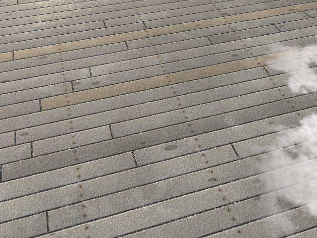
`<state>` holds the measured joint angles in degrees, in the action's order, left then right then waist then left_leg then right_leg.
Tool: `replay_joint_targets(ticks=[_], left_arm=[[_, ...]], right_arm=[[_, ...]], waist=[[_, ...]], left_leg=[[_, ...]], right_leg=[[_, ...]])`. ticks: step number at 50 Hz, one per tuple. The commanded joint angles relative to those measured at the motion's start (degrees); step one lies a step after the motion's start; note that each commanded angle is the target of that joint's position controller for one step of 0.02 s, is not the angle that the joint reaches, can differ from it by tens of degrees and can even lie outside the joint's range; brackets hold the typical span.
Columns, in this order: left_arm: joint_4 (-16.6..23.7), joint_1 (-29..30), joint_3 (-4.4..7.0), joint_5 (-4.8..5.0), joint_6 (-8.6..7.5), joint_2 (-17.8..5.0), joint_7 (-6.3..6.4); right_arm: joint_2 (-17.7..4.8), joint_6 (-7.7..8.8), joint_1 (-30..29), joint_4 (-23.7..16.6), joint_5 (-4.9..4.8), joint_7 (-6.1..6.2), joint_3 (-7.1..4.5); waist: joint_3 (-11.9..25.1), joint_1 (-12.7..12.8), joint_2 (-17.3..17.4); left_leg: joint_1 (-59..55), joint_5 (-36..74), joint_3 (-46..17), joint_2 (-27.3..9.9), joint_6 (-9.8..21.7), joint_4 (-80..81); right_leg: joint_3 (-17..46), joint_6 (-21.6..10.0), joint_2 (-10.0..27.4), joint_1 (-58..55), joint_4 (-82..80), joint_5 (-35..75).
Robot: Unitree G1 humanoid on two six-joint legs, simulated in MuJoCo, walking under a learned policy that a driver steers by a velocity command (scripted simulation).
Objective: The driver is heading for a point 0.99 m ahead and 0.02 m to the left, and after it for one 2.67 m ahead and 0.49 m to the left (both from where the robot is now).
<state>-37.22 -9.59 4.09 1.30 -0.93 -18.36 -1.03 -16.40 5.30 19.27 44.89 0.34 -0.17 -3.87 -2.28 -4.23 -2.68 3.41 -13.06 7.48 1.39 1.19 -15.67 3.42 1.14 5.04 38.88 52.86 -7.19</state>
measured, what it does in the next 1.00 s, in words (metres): walks ahead: right foot, then left foot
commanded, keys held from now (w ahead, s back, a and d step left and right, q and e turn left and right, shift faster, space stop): w+e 0.24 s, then w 0.04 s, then w+q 0.52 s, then q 0.20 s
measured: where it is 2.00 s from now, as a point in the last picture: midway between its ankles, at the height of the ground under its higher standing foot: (166, 190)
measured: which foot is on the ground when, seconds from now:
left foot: down 0.00-0.22, up 0.24-0.74, down 0.76-1.00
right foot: up 0.00-0.18, down 0.20-0.78, up 0.80-1.00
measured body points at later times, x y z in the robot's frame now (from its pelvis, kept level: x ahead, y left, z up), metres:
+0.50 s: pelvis +0.27 -0.08 +0.00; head +0.30 -0.09 +0.45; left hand +0.41 +0.18 -0.10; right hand +0.37 -0.37 -0.10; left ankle +0.45 +0.08 -0.67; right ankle +0.23 -0.14 -0.74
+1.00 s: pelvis +0.56 -0.05 +0.00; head +0.61 -0.04 +0.44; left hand +0.71 +0.23 -0.10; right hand +0.70 -0.33 -0.10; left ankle +0.58 +0.02 -0.74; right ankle +0.65 -0.23 -0.68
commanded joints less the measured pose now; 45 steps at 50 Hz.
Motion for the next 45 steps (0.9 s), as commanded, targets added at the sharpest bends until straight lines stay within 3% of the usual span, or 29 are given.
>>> replay_joint_targets(ticks=[1, 5, 7, 8, 9, 10, 11, 12, 13, 14, 15, 16, 17, 19, 21, 25, 28, 32, 35, 36, 37, 38, 39, 40, 41, 42, 43, 44, 45], left_arm=[[4.7, 4.3, -0.62, -0.04, -1.1, -0.3, -1.19], [7.4, 9.9, -0.65, 0.19, -1.18, -0.9, -2.38], [8.1, 9.4, 0.03, -0.03, -0.96, -2.3, -2.68], [7.9, 7.1, 0.73, -0.24, -0.67, -3.6, -2.61], [6.6, 0.9, 1.95, -0.24, -0.4, -5.6, -2.39], [4.0, -9.1, 3.83, -0.01, 0.01, -8.7, -1.59], [2.5, -15.6, 5.03, 0.59, 0.65, -13.5, -0.29], [4.8, -12.8, 4.92, 0.53, -0.4, -17.0, -0.64], [4.8, -13.0, 3.35, 0.1, -1.16, -10.8, -1.01], [4.0, -11.1, 2.5, -0.27, -1.84, -8.5, -1.0], [3.9, -7.4, 1.82, -0.39, -2.23, -6.7, -0.94], [4.1, -4.2, 1.07, -0.84, -2.47, -4.6, -0.79], [4.2, -3.0, 0.75, -1.66, -2.8, -4.3, -0.65], [2.5, -2.8, 0.69, -1.62, -3.67, -4.4, -0.55], [0.7, -4.0, 0.89, -1.71, -4.38, -5.3, -0.25], [-1.6, -5.2, 0.59, -1.99, -4.63, -5.2, 0.42], [-3.5, -7.3, 0.79, -1.76, -4.67, -6.3, 0.66], [-6.1, -9.9, 1.14, -1.21, -3.4, -6.7, 0.94], [-6.2, -8.9, 1.62, -0.98, -2.03, -8.3, 1.79], [-6.0, -8.5, 1.83, -1.02, -1.56, -9.2, 2.26], [-5.6, -7.9, 1.81, -1.1, -1.03, -9.6, 2.72], [-5.0, -7.3, 1.44, -1.16, -1.09, -9.2, 3.22], [-2.2, -13.4, -0.73, -2.39, -2.55, -3.0, 2.5], [-2.5, -12.0, -1.46, -2.61, -4.71, -2.9, 1.32], [-0.7, -6.0, -0.31, -0.02, -6.1, -7.0, 0.34], [0.5, -2.9, -0.63, 0.39, -6.78, -6.8, 0.21], [0.5, -1.8, -0.44, -0.84, -6.74, -6.5, 0.67], [0.6, -2.5, -0.01, -2.0, -6.03, -6.9, 1.16], [0.6, -4.0, -0.02, -2.15, -5.19, -6.6, 1.38]], right_arm=[[-9.4, 0.69, -4.0, -3.5, -0.4, 0.44, -2.15], [-11.3, -0.38, -1.2, -1.3, -1.47, 0.52, -2.71], [-12.8, -1.1, -1.3, -1.0, -1.9, 0.74, -3.13], [-13.8, -1.47, -1.3, -1.0, -2.14, 0.98, -3.44], [-14.3, -1.92, -1.8, -1.1, -2.35, 1.21, -3.55], [-13.2, -2.01, -2.0, -1.6, -2.3, 1.49, -3.02], [-7.6, -1.62, 0.6, -2.9, 0.47, 1.34, -1.06], [-4.1, 0.16, 2.9, -6.6, 0.48, 0.53, 0.67], [-10.3, 1.7, -3.8, -6.6, -1.76, -0.24, -0.71], [-10.6, 2.4, -6.8, -7.6, -3.12, -0.55, -0.68], [-9.4, 2.41, -6.4, -6.5, -2.33, -0.1, -0.38], [-9.3, 1.91, -5.8, -5.6, -1.1, 0.18, -0.56], [-9.1, 1.17, -3.9, -5.0, -1.07, -0.01, -0.59], [-7.5, -0.16, -1.8, -3.5, -0.94, -0.12, -0.34], [-6.3, -1.13, -4.4, -4.1, -1.0, 0.13, 0.03], [-4.7, -0.88, -9.6, -5.0, -1.38, -0.45, 0.5], [-3.5, -0.51, -14.5, -6.7, -1.79, -1.36, 1.01], [-3.1, -0.31, -18.7, -9.4, -1.68, -3.09, 1.27], [-4.2, -0.54, -17.2, -10.9, -1.31, -4.04, 0.73], [-5.6, -0.83, -14.1, -10.6, -1.17, -3.95, 0.0], [-7.9, -1.03, -7.4, -9.4, -1.17, -3.63, -1.28], [-11.2, -1.26, 1.5, -7.9, -1.37, -2.85, -2.88], [-17.8, -1.35, 6.7, -7.6, -1.1, -2.14, -4.59], [-14.4, -1.19, 7.6, -8.0, -1.7, -2.02, -3.52], [-11.4, -1.3, 5.2, -8.4, -0.97, -1.7, -2.48], [-10.3, -1.35, 1.0, -9.3, -0.79, -1.45, -2.16], [-9.3, -1.57, -2.9, -10.1, -0.97, -1.36, -1.85], [-8.4, -1.75, -5.1, -10.9, -0.49, -1.11, -1.45], [-8.7, -1.9, -6.3, -11.2, -0.08, -0.87, -1.53]], waist=[[-1.1, 0.5, 5.5], [-2.7, -0.5, 5.5], [-1.1, 1.1, 6.8], [1.1, 2.9, 8.0], [4.7, 6.8, 7.9], [9.7, 11.9, 6.4], [14.8, 11.9, -4.9], [23.9, 7.2, -13.6], [21.6, 11.5, -3.9], [13.3, 10.5, -2.5], [8.7, 7.5, 2.9], [6.3, 5.7, 2.6], [5.8, 4.0, -0.2], [5.5, 3.0, 0.0], [2.9, 3.6, 0.5], [0.4, 5.9, 0.2], [-1.7, 8.3, 0.4], [-3.3, 9.7, 1.2], [-0.3, 7.4, -0.8], [2.7, 5.4, -2.2], [6.8, 1.6, -2.3], [11.7, -3.3, -0.1], [20.0, -1.0, 12.9], [27.0, -1.9, 13.5], [19.8, -3.1, 10.1], [13.0, -1.4, 5.5], [7.7, 1.0, 1.3], [5.5, 3.3, 0.9], [4.9, 4.8, 3.7]], left_leg=[[-0.6, 17.6, -5.4, -15.4, 8.5, 7.0], [-5.8, 21.8, -1.7, -17.0, 7.0, 5.0], [-8.1, 36.6, 0.6, -17.2, 5.8, -0.2], [-8.7, 46.8, 1.8, -17.1, 5.2, -5.2], [-7.4, 53.3, 3.3, -16.1, 4.2, -14.2], [-0.2, 49.8, 4.6, -14.0, 2.3, -27.0], [17.2, 11.0, 4.3, -10.1, -0.2, -45.8], [37.4, -22.4, -6.4, 1.3, -2.5, -62.9], [43.3, -18.1, -13.6, -2.4, -1.5, -64.9], [44.5, -12.4, -12.2, -4.6, -0.4, -61.3], [41.2, -8.0, -11.7, -7.6, -0.6, -56.7], [37.5, -5.2, -11.5, -9.4, -1.1, -52.7], [33.3, -3.7, -11.7, -10.4, -1.6, -52.0], [30.7, -1.9, -10.8, -10.7, -2.9, -49.4], [33.3, 3.4, -10.6, -10.8, -3.7, -45.3], [34.0, 18.3, -10.6, -8.9, -3.1, -31.6], [33.7, 23.1, -9.7, -7.1, -2.0, -23.4], [38.9, 17.8, -8.9, -5.7, 0.3, -18.1], [34.7, 8.3, -4.6, -2.2, 3.1, -17.3], [29.8, 5.1, -2.7, 0.0, 4.2, -18.0], [20.5, 4.9, -1.8, 2.2, 5.9, -17.0], [4.6, 9.2, -6.4, 0.7, 8.6, -14.6], [-20.5, 5.4, -34.2, -14.8, 19.3, -14.7], [-29.0, 1.1, -55.5, -20.7, 23.9, -5.4], [-24.6, 3.8, -47.2, -19.2, 20.3, -4.0], [-15.6, 13.2, -39.0, -17.4, 18.2, -4.2], [-6.4, 25.3, -32.4, -14.9, 16.6, -4.2], [0.7, 33.9, -28.3, -13.6, 16.2, -3.2], [5.6, 39.3, -27.0, -12.7, 17.0, -2.7]], right_leg=[[-1.1, -0.7, 0.6, 0.1, -8.4, 7.6], [-4.1, -3.1, -0.6, -0.8, -15.0, 5.2], [-6.9, -5.3, -3.2, -5.1, -16.7, -0.1], [-8.6, -6.6, -5.4, -9.6, -16.8, -3.0], [-9.9, -8.3, -7.9, -18.0, -18.5, -3.4], [-8.8, -10.7, -9.4, -33.1, -21.7, -0.2], [8.7, -14.7, 2.3, -50.8, -20.9, 3.4], [43.5, -26.7, 14.4, -64.3, -31.4, -13.5], [40.7, -23.2, 14.0, -62.0, -36.2, -17.1], [32.0, -20.7, 12.2, -54.1, -36.8, -13.3], [24.8, -18.5, 10.1, -45.4, -36.7, -5.7], [19.4, -17.4, 8.2, -39.2, -37.5, 1.8], [16.9, -17.3, 7.5, -34.3, -38.6, 7.4], [11.3, -17.4, 6.7, -30.3, -40.7, 13.7], [6.6, -16.5, 5.9, -28.8, -42.8, 15.9], [-1.5, -12.8, 3.3, -30.0, -44.7, 13.8], [-3.7, -11.6, 5.0, -33.1, -46.3, 11.3], [-5.2, -11.2, 8.4, -43.7, -42.8, 17.1], [-7.2, -9.4, 9.2, -48.1, -34.6, 39.0], [-8.0, -8.6, 8.9, -48.5, -29.1, 49.6], [-9.4, -7.4, 7.7, -46.3, -19.6, 55.0], [-10.8, -5.2, 5.9, -36.6, -5.9, 47.5], [-10.5, -1.0, -3.1, -10.8, 17.8, 10.7], [0.6, -0.5, -10.2, 0.6, 27.2, -25.4], [4.4, -1.3, -6.4, 6.0, 29.2, -22.7], [3.4, -1.6, -3.9, 5.6, 25.2, -18.7], [2.1, -1.0, -2.2, 3.6, 20.3, -17.2], [1.5, -0.1, -1.0, -0.5, 17.8, -15.9], [1.4, 1.1, -1.0, -3.6, 16.1, -16.0]])
Next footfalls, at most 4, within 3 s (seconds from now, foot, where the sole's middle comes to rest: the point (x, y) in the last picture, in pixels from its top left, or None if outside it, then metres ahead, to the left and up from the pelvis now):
0.20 right None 0.27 -0.14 -0.78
0.76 left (148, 205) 0.62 0.02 -0.78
1.18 right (181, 161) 0.83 -0.15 -0.78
1.60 left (137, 195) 0.67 0.06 -0.78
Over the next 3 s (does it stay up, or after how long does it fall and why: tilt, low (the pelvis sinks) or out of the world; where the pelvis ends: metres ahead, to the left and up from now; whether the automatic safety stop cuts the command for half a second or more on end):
stays up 0.89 -0.12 -0.02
